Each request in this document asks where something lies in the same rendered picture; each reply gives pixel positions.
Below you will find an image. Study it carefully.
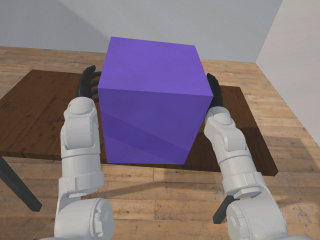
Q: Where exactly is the table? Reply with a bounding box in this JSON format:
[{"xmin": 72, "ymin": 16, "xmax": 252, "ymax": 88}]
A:
[{"xmin": 0, "ymin": 69, "xmax": 279, "ymax": 224}]

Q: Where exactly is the right robot upper arm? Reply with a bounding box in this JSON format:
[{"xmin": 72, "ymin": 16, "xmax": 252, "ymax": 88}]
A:
[{"xmin": 226, "ymin": 196, "xmax": 314, "ymax": 240}]

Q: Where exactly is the right robot forearm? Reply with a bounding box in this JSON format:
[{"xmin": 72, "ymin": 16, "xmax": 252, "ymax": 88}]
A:
[{"xmin": 204, "ymin": 106, "xmax": 288, "ymax": 232}]

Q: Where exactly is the left robot forearm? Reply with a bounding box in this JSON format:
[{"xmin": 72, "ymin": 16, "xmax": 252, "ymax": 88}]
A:
[{"xmin": 54, "ymin": 97, "xmax": 105, "ymax": 237}]

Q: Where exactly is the robot left hand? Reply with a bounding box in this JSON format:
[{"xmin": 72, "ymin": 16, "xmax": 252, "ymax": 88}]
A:
[{"xmin": 75, "ymin": 65, "xmax": 102, "ymax": 103}]

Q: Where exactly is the left robot upper arm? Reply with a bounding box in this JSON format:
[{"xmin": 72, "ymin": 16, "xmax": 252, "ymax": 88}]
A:
[{"xmin": 39, "ymin": 197, "xmax": 115, "ymax": 240}]

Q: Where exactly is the robot right hand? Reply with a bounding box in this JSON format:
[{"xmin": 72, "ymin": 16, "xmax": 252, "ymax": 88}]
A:
[{"xmin": 206, "ymin": 73, "xmax": 224, "ymax": 115}]

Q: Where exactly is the carton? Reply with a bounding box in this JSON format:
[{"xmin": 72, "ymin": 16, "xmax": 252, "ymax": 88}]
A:
[{"xmin": 97, "ymin": 36, "xmax": 214, "ymax": 165}]

